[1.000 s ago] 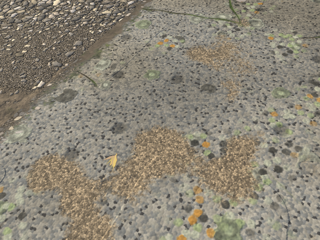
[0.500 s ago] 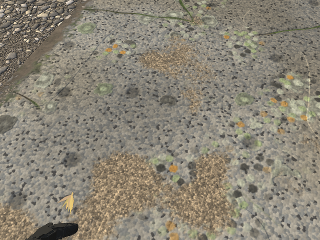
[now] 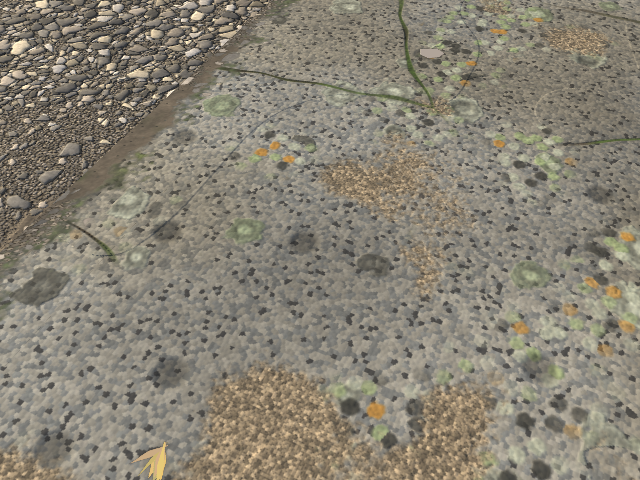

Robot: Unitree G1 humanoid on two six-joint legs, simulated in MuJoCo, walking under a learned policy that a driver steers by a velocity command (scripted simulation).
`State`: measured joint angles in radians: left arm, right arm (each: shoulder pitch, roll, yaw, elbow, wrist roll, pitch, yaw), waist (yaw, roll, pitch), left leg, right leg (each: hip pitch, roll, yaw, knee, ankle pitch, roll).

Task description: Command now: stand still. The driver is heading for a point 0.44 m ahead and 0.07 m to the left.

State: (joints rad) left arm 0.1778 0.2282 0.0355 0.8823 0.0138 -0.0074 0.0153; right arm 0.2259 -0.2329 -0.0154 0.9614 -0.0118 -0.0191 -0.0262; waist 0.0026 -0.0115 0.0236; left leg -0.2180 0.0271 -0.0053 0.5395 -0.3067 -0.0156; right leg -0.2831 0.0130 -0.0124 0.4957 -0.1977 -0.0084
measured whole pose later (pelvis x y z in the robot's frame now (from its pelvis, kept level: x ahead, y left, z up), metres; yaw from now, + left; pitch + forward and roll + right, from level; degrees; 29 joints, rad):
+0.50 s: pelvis +0.09 -0.02 -0.01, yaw +0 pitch -1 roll +0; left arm 0.22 0.25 0.07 1.03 -0.02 -0.09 -0.01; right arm 0.31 -0.27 -0.05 1.03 0.03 -0.05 -0.02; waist 0.00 0.04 0.02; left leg -0.22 0.02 -0.04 0.85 -0.47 0.00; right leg -0.23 0.03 -0.06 0.57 -0.33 -0.06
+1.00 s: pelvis +0.26 +0.01 -0.01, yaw +9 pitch +1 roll +0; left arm 0.17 0.27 0.04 0.96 -0.01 -0.03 0.03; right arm 0.06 -0.25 -0.05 0.83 -0.01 -0.04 0.02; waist 0.01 -0.02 0.07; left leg -0.42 -0.08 0.05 0.50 -0.09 0.10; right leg -0.41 -0.01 0.01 1.21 -0.51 0.02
